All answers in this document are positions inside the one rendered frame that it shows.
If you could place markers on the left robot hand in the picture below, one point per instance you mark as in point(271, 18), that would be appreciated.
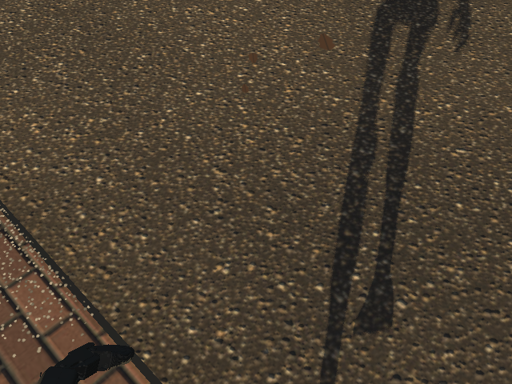
point(85, 361)

